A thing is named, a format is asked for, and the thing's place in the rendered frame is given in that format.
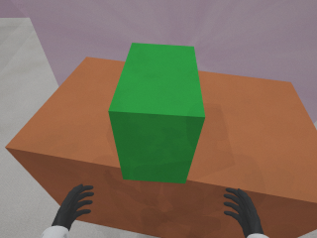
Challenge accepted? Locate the pedestal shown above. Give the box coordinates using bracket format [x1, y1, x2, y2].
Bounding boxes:
[5, 57, 317, 238]

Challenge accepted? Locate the carton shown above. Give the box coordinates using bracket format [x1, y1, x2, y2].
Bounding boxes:
[108, 43, 205, 183]

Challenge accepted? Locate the robot right hand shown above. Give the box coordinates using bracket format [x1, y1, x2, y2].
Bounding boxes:
[223, 187, 264, 238]

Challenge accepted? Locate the left robot forearm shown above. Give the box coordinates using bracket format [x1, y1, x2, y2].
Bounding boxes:
[40, 225, 69, 238]

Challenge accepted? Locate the robot left hand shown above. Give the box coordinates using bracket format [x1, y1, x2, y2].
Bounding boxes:
[52, 184, 94, 231]

